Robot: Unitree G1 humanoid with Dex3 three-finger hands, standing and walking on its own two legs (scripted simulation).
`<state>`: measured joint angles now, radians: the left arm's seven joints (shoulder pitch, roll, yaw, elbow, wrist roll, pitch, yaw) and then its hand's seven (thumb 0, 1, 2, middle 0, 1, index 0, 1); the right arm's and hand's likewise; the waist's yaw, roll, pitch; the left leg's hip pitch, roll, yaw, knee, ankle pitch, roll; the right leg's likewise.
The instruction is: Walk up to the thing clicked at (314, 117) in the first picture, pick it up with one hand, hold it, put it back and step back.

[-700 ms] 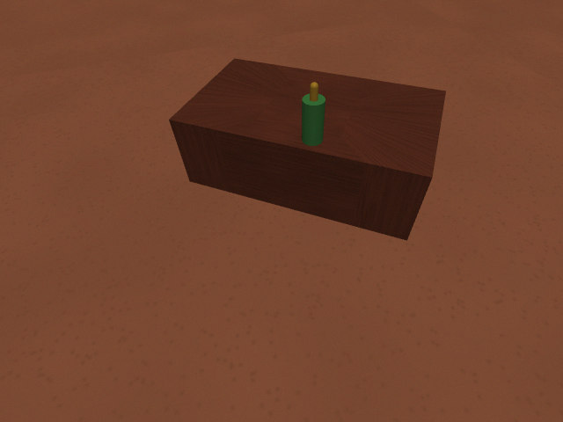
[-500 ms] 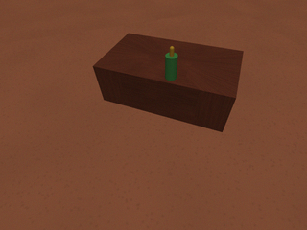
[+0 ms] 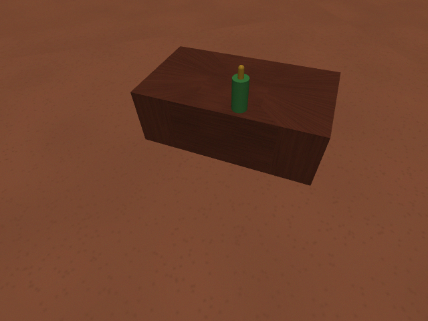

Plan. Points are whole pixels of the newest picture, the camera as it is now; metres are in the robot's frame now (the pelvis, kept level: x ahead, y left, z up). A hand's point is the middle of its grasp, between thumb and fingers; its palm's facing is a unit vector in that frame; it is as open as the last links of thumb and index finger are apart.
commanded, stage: stand
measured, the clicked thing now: (240, 88) +1.22 -0.10 -0.27
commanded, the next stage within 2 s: walk up in 0.42 s
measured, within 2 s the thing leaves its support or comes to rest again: neither
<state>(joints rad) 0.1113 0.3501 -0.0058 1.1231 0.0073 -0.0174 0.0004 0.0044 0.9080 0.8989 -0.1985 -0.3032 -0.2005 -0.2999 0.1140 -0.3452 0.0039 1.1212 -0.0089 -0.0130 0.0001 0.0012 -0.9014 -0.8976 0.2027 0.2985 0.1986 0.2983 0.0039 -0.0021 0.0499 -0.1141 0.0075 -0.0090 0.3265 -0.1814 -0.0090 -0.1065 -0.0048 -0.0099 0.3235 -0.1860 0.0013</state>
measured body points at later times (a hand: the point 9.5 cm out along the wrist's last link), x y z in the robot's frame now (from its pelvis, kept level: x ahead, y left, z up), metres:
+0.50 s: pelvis +0.01 +0.00 +0.00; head +0.01 +0.00 +0.45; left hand +0.07 +0.31 -0.13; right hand +0.09 -0.30 -0.13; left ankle +0.00 +0.12 -0.74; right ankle -0.01 -0.12 -0.75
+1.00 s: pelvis +0.14 +0.10 -0.01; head +0.16 +0.10 +0.44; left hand +0.20 +0.43 -0.13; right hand +0.19 -0.22 -0.12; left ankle +0.13 +0.20 -0.75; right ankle +0.20 -0.03 -0.71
